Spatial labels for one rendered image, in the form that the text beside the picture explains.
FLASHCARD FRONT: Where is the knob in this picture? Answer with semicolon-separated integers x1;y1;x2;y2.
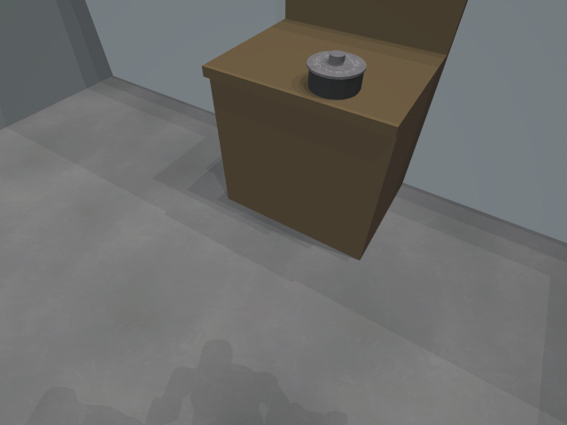
329;50;346;64

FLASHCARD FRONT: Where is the table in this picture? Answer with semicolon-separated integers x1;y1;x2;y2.
202;0;468;260

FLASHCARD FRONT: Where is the pot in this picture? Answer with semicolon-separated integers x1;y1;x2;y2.
308;71;364;100

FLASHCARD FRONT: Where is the lid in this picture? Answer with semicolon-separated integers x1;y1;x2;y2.
307;50;366;80

